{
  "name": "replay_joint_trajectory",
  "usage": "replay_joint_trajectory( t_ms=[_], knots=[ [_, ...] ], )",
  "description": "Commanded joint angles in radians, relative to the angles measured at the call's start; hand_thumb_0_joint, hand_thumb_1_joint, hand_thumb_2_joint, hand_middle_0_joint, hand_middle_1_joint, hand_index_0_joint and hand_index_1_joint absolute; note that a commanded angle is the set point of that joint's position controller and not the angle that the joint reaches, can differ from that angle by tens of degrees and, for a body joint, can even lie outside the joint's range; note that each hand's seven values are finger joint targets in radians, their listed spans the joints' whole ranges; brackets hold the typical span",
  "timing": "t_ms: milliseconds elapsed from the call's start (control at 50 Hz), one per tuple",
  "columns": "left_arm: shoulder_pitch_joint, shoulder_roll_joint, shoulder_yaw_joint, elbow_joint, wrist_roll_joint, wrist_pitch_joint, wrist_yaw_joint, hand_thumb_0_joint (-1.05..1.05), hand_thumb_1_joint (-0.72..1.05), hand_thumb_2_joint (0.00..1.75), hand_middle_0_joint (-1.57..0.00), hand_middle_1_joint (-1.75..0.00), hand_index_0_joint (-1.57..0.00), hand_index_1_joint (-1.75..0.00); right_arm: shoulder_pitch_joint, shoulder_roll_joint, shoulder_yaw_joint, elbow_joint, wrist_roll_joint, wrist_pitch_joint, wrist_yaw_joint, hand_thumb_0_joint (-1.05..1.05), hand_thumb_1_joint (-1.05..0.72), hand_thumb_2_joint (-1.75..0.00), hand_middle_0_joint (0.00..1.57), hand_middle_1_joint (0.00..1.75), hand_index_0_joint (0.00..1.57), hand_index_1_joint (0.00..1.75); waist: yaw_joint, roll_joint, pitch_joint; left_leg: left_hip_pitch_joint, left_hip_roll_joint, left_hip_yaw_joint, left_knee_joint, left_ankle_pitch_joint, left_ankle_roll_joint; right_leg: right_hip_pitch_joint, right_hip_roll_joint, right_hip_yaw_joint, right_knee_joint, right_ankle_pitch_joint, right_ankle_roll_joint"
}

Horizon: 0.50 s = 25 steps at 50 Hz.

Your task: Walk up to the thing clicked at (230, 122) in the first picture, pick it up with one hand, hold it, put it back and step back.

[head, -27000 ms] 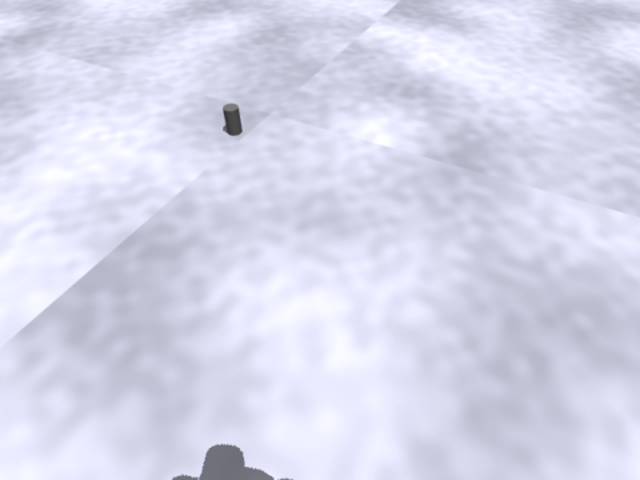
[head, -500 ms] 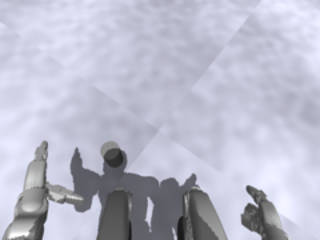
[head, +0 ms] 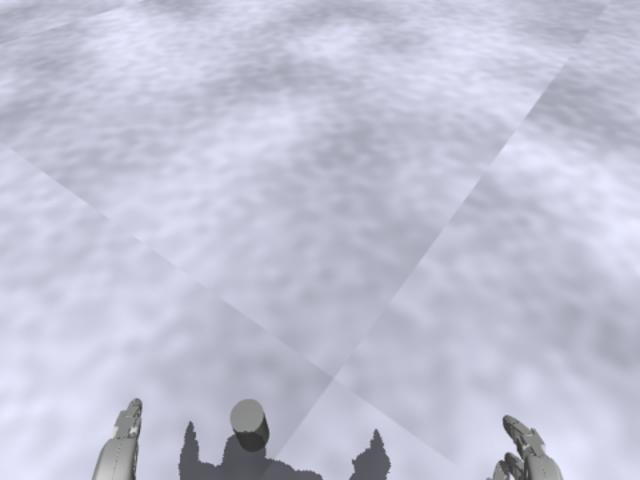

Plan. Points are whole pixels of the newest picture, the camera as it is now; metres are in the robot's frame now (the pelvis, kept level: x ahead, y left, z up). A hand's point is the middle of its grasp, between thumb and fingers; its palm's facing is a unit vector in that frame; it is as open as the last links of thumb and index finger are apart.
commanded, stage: home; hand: left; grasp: from the side
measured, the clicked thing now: (250, 426) +0.42 +0.19 -0.63
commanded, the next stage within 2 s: stand in 1.66 s
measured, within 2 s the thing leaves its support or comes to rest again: neither
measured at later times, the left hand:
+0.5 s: hand out of the picture +0.17 +0.17 -0.04, palm faces +0.11 -0.95 -0.30, open 17.6 cm
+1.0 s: hand out of the picture +0.16 +0.17 -0.04, palm faces +0.11 -0.95 -0.29, open 17.6 cm
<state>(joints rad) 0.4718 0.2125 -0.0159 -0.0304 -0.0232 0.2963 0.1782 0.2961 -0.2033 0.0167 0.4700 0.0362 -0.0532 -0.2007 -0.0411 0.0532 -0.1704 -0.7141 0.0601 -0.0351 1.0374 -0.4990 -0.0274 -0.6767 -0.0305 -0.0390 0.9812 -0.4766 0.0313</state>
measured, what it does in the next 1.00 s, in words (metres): stands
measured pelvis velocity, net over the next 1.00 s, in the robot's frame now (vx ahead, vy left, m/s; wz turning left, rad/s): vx -0.01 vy -0.01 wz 0.01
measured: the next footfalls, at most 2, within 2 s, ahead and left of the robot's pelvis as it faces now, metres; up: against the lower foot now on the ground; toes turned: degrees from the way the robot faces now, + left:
none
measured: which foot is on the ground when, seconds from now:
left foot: down 0.00-1.00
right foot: down 0.00-1.00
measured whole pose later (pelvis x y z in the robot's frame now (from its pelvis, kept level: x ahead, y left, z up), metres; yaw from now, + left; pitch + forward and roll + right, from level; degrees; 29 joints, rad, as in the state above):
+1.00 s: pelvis -0.01 -0.01 +0.01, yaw +1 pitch +7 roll -1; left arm 0.46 0.20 -0.01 0.01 -0.01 0.28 0.13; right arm 0.27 -0.20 0.02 0.52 0.01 -0.13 -0.19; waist -0.03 0.04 -0.10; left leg -0.62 0.06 -0.04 0.95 -0.45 -0.04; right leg -0.59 -0.03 -0.05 0.91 -0.44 0.02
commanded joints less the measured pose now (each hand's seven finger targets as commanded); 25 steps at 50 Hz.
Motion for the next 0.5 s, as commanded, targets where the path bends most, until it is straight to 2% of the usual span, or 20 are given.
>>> replay_joint_trajectory(
  t_ms=[0,100,120,220,260,280,300,320,380,440,460,480],
  knots=[
    [-0.008,0.093,0.055,-0.191,0.012,-0.042,0.001,0.00,-0.61,0.02,-0.04,-0.04,-0.04,-0.04,-0.085,-0.114,-0.043,-0.169,-0.012,-0.076,-0.009,0.00,-0.90,-0.90,0.20,0.30,0.20,0.30,0.007,-0.045,0.005,0.088,-0.040,0.019,-0.226,0.136,0.030,0.066,0.050,-0.052,-0.193,0.118,-0.028],
    [-0.046,0.087,0.054,-0.188,0.020,-0.054,-0.013,0.00,-0.58,0.04,-0.05,-0.05,-0.05,-0.05,-0.084,-0.114,-0.039,-0.158,-0.022,-0.101,-0.001,0.00,-0.90,-0.90,0.20,0.30,0.20,0.30,-0.001,-0.025,0.025,0.105,-0.042,0.027,-0.240,0.117,0.028,0.072,0.048,-0.041,-0.204,0.099,-0.031],
    [-0.048,0.086,0.060,-0.184,0.022,-0.057,-0.015,0.00,-0.57,0.05,-0.05,-0.05,-0.05,-0.05,-0.079,-0.113,-0.042,-0.154,-0.026,-0.105,-0.002,0.00,-0.90,-0.90,0.20,0.30,0.20,0.30,-0.003,-0.014,-0.006,0.122,-0.040,0.023,-0.238,0.134,0.026,0.088,0.048,-0.040,-0.198,0.115,-0.032],
    [-0.071,0.099,0.059,-0.211,0.024,-0.065,-0.018,0.00,-0.56,0.05,-0.05,-0.05,-0.05,-0.05,-0.083,-0.110,-0.035,-0.141,-0.030,-0.118,0.000,0.00,-0.90,-0.90,0.20,0.30,0.20,0.30,0.010,0.027,-0.026,0.151,-0.044,0.022,-0.253,0.140,0.020,0.108,0.048,-0.040,-0.201,0.119,-0.035],
    [-0.057,0.093,0.056,-0.200,0.023,-0.063,-0.018,0.00,-0.58,0.04,-0.05,-0.05,-0.05,-0.05,-0.088,-0.109,-0.031,-0.140,-0.030,-0.122,-0.001,0.00,-0.90,-0.90,0.20,0.30,0.20,0.30,0.012,0.022,-0.037,0.161,-0.044,0.020,-0.252,0.156,0.020,0.119,0.048,-0.041,-0.206,0.134,-0.034],
    [-0.035,0.082,0.053,-0.167,0.025,-0.061,-0.018,0.00,-0.57,0.04,-0.05,-0.05,-0.05,-0.05,-0.085,-0.112,-0.034,-0.138,-0.030,-0.123,-0.002,0.00,-0.90,-0.90,0.20,0.30,0.20,0.30,0.003,0.013,-0.047,0.167,-0.042,0.018,-0.246,0.177,0.019,0.123,0.049,-0.040,-0.201,0.149,-0.035],
    [-0.025,0.083,0.052,-0.175,0.023,-0.060,-0.019,0.00,-0.58,0.04,-0.05,-0.05,-0.05,-0.05,-0.086,-0.108,-0.033,-0.135,-0.029,-0.123,-0.003,0.00,-0.90,-0.90,0.20,0.30,0.20,0.30,0.015,0.003,-0.051,0.168,-0.045,0.023,-0.240,0.204,0.019,0.132,0.048,-0.039,-0.205,0.172,-0.033],
    [-0.037,0.091,0.059,-0.171,0.023,-0.061,-0.019,0.00,-0.57,0.04,-0.05,-0.05,-0.05,-0.05,-0.085,-0.110,-0.034,-0.134,-0.029,-0.122,-0.002,0.00,-0.90,-0.90,0.20,0.30,0.20,0.30,0.008,0.002,-0.042,0.166,-0.045,0.025,-0.238,0.209,0.020,0.128,0.048,-0.038,-0.206,0.180,-0.032],
    [-0.048,0.100,0.067,-0.173,0.024,-0.064,-0.018,0.00,-0.58,0.04,-0.05,-0.05,-0.05,-0.05,-0.087,-0.109,-0.033,-0.122,-0.030,-0.122,-0.003,0.00,-0.90,-0.90,0.20,0.30,0.20,0.30,0.016,-0.008,-0.035,0.165,-0.046,0.027,-0.238,0.208,0.021,0.135,0.046,-0.039,-0.216,0.177,-0.031],
    [-0.002,0.071,0.053,-0.103,0.021,-0.060,-0.025,0.00,-0.59,0.03,-0.05,-0.05,-0.04,-0.05,-0.091,-0.106,-0.032,-0.128,-0.030,-0.123,-0.002,0.00,-0.90,-0.90,0.20,0.30,0.20,0.30,0.013,-0.063,-0.008,0.139,-0.050,0.035,-0.226,0.204,0.029,0.136,0.043,-0.034,-0.233,0.186,-0.022],
    [-0.032,0.096,0.070,-0.155,0.020,-0.065,-0.023,0.00,-0.59,0.03,-0.04,-0.05,-0.04,-0.05,-0.093,-0.108,-0.033,-0.129,-0.028,-0.123,-0.002,0.00,-0.90,-0.90,0.20,0.30,0.20,0.30,0.019,-0.046,-0.010,0.142,-0.053,0.042,-0.225,0.202,0.029,0.135,0.040,-0.029,-0.239,0.188,-0.022],
    [-0.029,0.097,0.073,-0.142,0.023,-0.065,-0.025,0.00,-0.57,0.04,-0.05,-0.05,-0.05,-0.05,-0.089,-0.109,-0.037,-0.126,-0.030,-0.122,-0.004,0.00,-0.90,-0.90,0.20,0.30,0.20,0.30,0.015,-0.045,-0.039,0.152,-0.054,0.046,-0.213,0.220,0.030,0.147,0.036,-0.022,-0.238,0.210,-0.020]
  ],
)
